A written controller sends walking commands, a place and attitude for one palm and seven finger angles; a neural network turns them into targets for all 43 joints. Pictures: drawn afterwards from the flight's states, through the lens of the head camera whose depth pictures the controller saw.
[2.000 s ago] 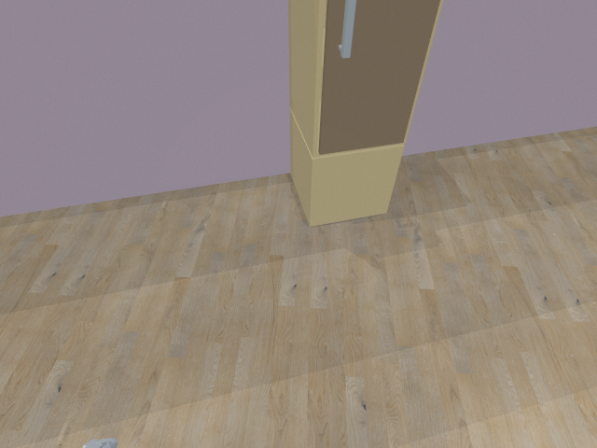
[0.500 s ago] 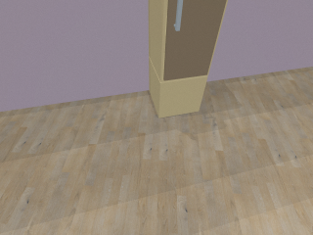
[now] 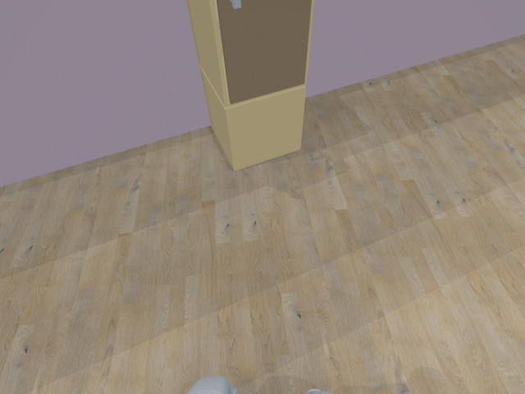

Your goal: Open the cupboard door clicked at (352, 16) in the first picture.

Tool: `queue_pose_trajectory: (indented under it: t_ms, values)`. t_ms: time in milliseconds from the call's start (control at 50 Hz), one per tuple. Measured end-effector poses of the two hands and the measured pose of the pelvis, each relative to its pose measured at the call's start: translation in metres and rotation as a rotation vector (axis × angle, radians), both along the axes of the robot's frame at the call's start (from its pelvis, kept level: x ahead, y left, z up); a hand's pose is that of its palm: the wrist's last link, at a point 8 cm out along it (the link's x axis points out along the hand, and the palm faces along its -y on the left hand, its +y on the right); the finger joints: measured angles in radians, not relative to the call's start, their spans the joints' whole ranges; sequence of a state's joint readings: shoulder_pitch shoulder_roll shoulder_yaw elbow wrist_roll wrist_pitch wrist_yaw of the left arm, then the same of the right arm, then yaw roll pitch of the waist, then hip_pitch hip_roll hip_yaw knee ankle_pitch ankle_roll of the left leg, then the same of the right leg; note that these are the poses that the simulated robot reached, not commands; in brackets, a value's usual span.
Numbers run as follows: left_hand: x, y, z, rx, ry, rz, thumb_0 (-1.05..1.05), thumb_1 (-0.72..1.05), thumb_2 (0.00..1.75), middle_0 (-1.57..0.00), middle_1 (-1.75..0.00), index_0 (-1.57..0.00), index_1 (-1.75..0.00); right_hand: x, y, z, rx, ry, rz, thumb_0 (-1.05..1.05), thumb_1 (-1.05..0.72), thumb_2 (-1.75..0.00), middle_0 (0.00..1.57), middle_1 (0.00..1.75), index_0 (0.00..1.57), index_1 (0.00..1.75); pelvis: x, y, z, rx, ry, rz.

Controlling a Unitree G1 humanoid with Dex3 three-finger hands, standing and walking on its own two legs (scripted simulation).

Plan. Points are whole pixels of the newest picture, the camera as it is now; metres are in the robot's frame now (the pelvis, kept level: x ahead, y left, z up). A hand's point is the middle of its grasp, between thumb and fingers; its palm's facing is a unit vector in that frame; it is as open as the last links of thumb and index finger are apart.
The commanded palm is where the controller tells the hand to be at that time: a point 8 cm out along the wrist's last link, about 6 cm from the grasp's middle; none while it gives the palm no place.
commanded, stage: walk to a spot facing it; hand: left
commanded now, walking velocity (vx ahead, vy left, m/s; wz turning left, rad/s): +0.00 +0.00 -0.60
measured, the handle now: out of the picture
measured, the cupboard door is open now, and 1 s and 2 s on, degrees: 0 0 0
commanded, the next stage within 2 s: turn to face it in 1.90 s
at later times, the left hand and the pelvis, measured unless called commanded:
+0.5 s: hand (125, 385) +0.14 +0.26 -0.14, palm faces -0.22 -0.96 -0.20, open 7.4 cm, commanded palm none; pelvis +0.01 +0.06 +0.03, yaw -17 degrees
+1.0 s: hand (278, 281) +0.35 +0.01 -0.16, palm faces -0.62 -0.77 -0.15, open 7.4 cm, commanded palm none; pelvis +0.14 -0.06 +0.00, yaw -35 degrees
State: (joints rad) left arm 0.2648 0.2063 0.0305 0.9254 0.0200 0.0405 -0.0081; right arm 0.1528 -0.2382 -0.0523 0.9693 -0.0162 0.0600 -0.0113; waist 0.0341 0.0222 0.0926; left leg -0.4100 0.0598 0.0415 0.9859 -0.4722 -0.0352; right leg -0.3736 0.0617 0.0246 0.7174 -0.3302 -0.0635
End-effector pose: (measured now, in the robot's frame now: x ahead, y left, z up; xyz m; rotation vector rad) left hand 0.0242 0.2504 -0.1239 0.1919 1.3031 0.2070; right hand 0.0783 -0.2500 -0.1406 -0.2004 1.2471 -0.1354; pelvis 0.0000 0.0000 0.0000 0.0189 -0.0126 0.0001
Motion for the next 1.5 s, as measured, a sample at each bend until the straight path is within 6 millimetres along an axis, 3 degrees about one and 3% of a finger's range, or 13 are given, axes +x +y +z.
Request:
queue_pose_trajectory:
  t_ms: [160, 340, 440, 540, 680, 780, 860, 920, 980, 1100, 1240, 1320, 1500]
  values:
    - [0.004, -0.005, 0.011, -0.031, 0.029, -0.057, 0.00, 0.90, 0.90, -0.21, -0.30, -0.20, -0.30, -0.010, 0.001, 0.026, -0.016, -0.041, -0.071, 0.01, -0.91, -0.90, 0.20, 0.30, 0.20, 0.30, -0.006, 0.007, 0.018, 0.006, 0.037, -0.083]
    - [0.041, 0.041, 0.001, -0.038, -0.019, -0.155, 0.00, 0.90, 0.90, -0.21, -0.30, -0.20, -0.30, -0.021, 0.022, 0.047, -0.086, -0.150, -0.150, 0.01, -0.91, -0.90, 0.20, 0.30, 0.20, 0.30, -0.009, 0.043, 0.015, -0.025, 0.060, -0.195]
    - [0.085, 0.056, 0.008, -0.059, -0.059, -0.238, 0.01, 0.91, 0.90, -0.20, -0.30, -0.20, -0.30, -0.063, 0.039, 0.063, -0.115, -0.124, -0.231, 0.01, -0.91, -0.90, 0.20, 0.30, 0.20, 0.30, 0.002, 0.055, 0.025, -0.051, 0.035, -0.257]
    - [0.138, 0.049, 0.013, -0.075, -0.106, -0.334, 0.00, 0.91, 0.90, -0.20, -0.30, -0.19, -0.30, -0.111, 0.055, 0.064, -0.117, -0.021, -0.343, 0.01, -0.91, -0.90, 0.20, 0.30, 0.20, 0.30, 0.022, 0.056, 0.030, -0.067, 0.031, -0.332]
    - [0.214, -0.015, 0.003, -0.128, -0.087, -0.504, 0.01, 0.91, 0.90, -0.19, -0.29, -0.19, -0.30, -0.177, 0.091, 0.054, -0.055, 0.172, -0.540, 0.01, -0.91, -0.90, 0.20, 0.30, 0.20, 0.30, 0.054, 0.039, 0.024, -0.065, 0.025, -0.442]
    - [0.280, -0.100, -0.005, -0.182, -0.112, -0.658, 0.01, 0.91, 0.90, -0.20, -0.29, -0.19, -0.30, -0.211, 0.119, 0.048, 0.029, 0.343, -0.686, 0.01, -0.91, -0.90, 0.20, 0.30, 0.20, 0.30, 0.081, 0.011, 0.014, -0.060, 0.029, -0.513]
    - [0.331, -0.169, -0.014, -0.213, -0.209, -0.746, 0.01, 0.91, 0.90, -0.20, -0.30, -0.19, -0.30, -0.219, 0.124, 0.037, 0.107, 0.453, -0.779, 0.01, -0.91, -0.90, 0.20, 0.30, 0.20, 0.30, 0.107, -0.025, -0.005, -0.042, 0.022, -0.550]
    - [0.348, -0.193, -0.016, -0.216, -0.245, -0.747, 0.00, 0.91, 0.90, -0.20, -0.30, -0.19, -0.30, -0.199, 0.103, 0.026, 0.114, 0.440, -0.813, 0.01, -0.91, -0.90, 0.20, 0.30, 0.20, 0.30, 0.121, -0.043, -0.009, -0.050, 0.004, -0.575]
    - [0.350, -0.196, -0.012, -0.187, -0.198, -0.754, 0.00, 0.91, 0.90, -0.20, -0.30, -0.20, -0.30, -0.150, 0.063, 0.021, 0.074, 0.309, -0.808, 0.01, -0.91, -0.90, 0.20, 0.30, 0.20, 0.30, 0.138, -0.053, 0.000, -0.060, -0.003, -0.603]
    - [0.367, -0.177, -0.003, -0.114, -0.116, -0.738, -0.01, 0.93, 0.90, -0.20, -0.30, -0.20, -0.30, -0.028, -0.013, 0.027, -0.005, -0.010, -0.757, 0.01, -0.91, -0.90, 0.19, 0.30, 0.20, 0.30, 0.179, -0.067, 0.012, -0.058, 0.012, -0.653]
    - [0.409, -0.153, -0.018, -0.102, -0.061, -0.688, 0.00, 0.92, 0.90, -0.20, -0.30, -0.20, -0.30, 0.083, -0.053, 0.035, -0.072, -0.185, -0.690, 0.00, -0.91, -0.90, 0.20, 0.30, 0.20, 0.30, 0.248, -0.076, 0.004, -0.070, 0.007, -0.693]
    - [0.434, -0.157, -0.015, -0.089, 0.003, -0.709, 0.00, 0.92, 0.90, -0.20, -0.30, -0.19, -0.30, 0.104, -0.049, 0.040, -0.075, -0.181, -0.733, 0.00, -0.91, -0.90, 0.20, 0.30, 0.20, 0.30, 0.280, -0.083, 0.011, -0.058, 0.005, -0.739]
    - [0.489, -0.219, 0.000, -0.127, 0.067, -0.771, 0.00, 0.91, 0.90, -0.20, -0.29, -0.19, -0.30, 0.086, -0.028, 0.050, -0.025, 0.051, -0.894, 0.00, -0.93, -0.90, 0.20, 0.30, 0.20, 0.30, 0.339, -0.121, 0.031, -0.043, 0.032, -0.818]
